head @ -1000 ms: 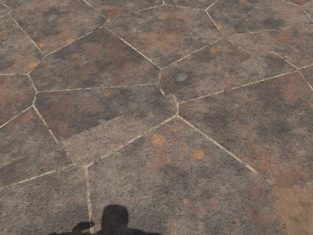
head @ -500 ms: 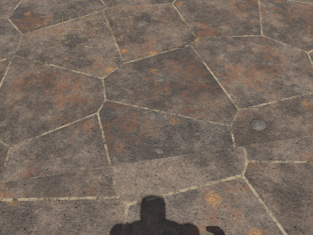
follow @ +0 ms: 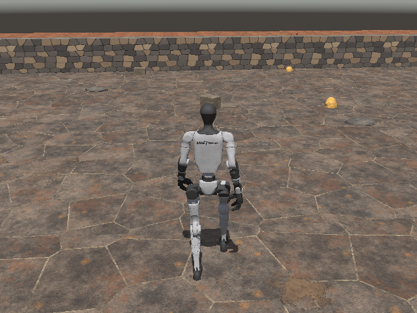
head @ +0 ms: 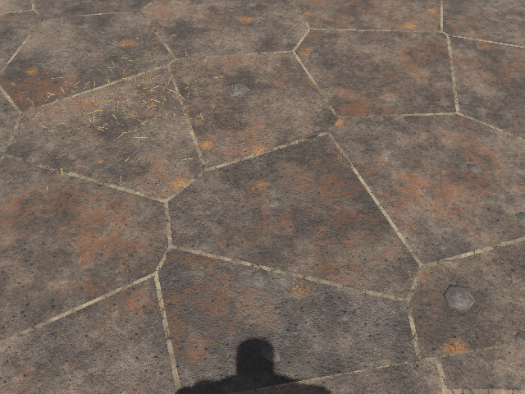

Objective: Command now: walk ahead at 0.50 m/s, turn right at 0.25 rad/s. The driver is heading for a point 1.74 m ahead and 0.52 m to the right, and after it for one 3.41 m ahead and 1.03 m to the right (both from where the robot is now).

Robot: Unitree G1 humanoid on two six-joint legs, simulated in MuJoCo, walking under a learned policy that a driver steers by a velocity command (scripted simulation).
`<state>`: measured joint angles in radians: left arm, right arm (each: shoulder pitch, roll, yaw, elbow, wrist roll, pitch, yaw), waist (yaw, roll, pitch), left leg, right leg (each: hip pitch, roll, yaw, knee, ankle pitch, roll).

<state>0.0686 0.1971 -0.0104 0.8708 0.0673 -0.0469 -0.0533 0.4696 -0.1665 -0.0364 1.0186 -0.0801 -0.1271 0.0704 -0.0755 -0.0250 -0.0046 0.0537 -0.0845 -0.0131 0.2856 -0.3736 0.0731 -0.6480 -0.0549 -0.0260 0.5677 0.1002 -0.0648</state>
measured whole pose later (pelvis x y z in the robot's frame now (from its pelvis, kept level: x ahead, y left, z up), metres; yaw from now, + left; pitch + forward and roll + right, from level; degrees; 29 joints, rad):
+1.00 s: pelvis +0.55 -0.17 -0.04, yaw -27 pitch +2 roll -2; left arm 0.20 0.19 0.01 0.72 0.00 -0.12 -0.02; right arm 0.42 -0.23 0.00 0.89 0.00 -0.11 0.05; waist -0.02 0.06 0.01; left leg -0.39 0.04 -0.05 1.24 -0.50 0.06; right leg -0.42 0.02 -0.06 0.85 -0.47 -0.05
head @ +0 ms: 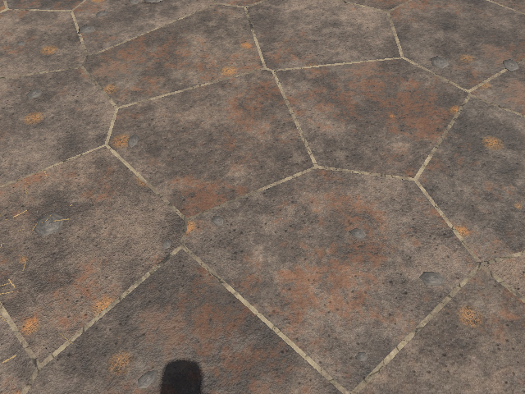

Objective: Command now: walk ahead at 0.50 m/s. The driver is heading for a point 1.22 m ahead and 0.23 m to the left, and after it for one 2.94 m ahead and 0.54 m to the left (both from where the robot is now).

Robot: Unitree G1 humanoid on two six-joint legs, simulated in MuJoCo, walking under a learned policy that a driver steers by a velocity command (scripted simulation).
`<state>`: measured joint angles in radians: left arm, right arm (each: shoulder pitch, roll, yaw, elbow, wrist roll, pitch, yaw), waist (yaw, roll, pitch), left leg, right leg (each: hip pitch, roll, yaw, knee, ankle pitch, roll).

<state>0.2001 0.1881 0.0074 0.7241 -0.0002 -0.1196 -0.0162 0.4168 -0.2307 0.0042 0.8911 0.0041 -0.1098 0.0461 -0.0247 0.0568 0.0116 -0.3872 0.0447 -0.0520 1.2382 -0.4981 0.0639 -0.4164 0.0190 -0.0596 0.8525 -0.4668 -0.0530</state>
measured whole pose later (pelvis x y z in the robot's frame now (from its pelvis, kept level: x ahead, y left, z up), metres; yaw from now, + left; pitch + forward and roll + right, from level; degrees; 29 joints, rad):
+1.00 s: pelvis +0.55 +0.09 -0.10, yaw +20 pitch +3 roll -1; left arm 0.35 0.23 0.07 0.88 -0.01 -0.08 -0.01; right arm 0.13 -0.26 -0.08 0.73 0.00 -0.07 -0.01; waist 0.07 0.03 0.00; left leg -0.66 0.10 -0.07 0.77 -0.10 0.01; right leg -0.15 0.08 0.02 0.28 -0.18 -0.06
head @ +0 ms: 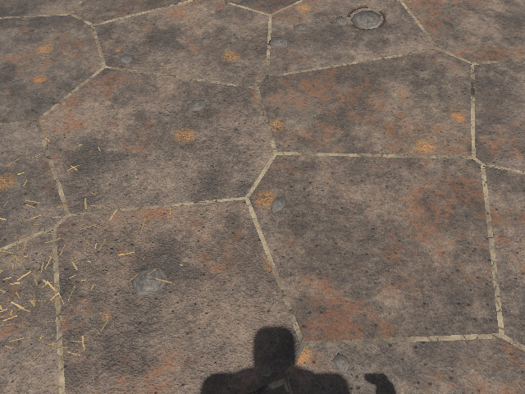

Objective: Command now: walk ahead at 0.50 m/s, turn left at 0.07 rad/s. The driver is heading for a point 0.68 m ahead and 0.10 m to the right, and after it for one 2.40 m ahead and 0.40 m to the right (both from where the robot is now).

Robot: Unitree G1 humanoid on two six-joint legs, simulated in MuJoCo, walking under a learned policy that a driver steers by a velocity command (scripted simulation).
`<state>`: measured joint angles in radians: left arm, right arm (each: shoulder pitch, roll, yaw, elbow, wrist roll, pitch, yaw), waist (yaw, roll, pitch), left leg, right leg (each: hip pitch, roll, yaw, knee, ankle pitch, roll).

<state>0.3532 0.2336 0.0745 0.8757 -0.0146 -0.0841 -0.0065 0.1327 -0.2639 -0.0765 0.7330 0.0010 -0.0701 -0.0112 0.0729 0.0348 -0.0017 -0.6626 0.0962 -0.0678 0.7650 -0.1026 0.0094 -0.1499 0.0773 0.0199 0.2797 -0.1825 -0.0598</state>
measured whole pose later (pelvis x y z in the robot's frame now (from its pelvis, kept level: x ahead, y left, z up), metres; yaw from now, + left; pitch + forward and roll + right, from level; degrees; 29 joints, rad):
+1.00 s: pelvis +0.51 -0.08 +0.00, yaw -23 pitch +2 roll +0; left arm 0.30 0.26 0.06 0.77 0.00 -0.06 -0.01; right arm 0.10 -0.29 -0.06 0.75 0.00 -0.09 0.00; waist 0.04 0.04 0.03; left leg -0.69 0.13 -0.04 0.87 -0.10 -0.03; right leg -0.15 0.11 0.04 0.30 -0.17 -0.10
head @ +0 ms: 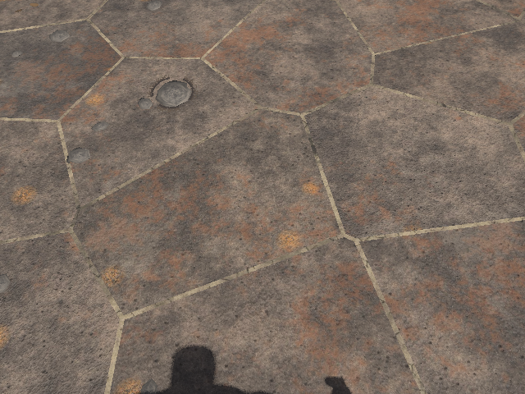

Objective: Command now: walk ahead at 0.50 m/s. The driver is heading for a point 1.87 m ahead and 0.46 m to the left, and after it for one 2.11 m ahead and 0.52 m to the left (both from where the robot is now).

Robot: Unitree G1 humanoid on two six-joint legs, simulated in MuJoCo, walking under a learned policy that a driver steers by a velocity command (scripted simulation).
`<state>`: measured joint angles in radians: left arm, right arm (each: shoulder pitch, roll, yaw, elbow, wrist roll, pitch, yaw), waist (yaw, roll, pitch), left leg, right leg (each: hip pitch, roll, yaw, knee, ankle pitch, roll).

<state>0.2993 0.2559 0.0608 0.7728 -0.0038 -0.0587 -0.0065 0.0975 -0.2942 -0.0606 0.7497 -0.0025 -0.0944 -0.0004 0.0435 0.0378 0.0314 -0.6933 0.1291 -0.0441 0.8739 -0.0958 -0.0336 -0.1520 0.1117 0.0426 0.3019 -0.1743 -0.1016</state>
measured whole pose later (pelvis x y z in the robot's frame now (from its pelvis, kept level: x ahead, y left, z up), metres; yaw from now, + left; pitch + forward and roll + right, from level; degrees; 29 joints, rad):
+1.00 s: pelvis +0.58 +0.09 +0.00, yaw +23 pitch +2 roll +0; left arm 0.36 0.26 0.04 0.81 0.00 -0.09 -0.02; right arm 0.19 -0.29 -0.05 0.67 0.00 -0.06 0.00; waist 0.06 0.05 0.00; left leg -0.62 0.07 -0.05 0.92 -0.23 0.00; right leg -0.17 0.05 0.00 0.32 -0.19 -0.05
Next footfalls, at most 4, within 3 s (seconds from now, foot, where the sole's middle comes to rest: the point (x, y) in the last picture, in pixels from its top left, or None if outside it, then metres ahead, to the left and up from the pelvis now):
0.26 left None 0.33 0.15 -0.78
0.72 right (291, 328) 0.64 0.01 -0.78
1.24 left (176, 276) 0.79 0.35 -0.78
1.78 right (234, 183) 1.15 0.21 -0.78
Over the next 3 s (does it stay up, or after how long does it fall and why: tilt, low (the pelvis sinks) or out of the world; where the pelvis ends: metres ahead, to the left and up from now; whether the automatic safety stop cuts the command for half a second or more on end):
stays up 1.65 0.38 0.00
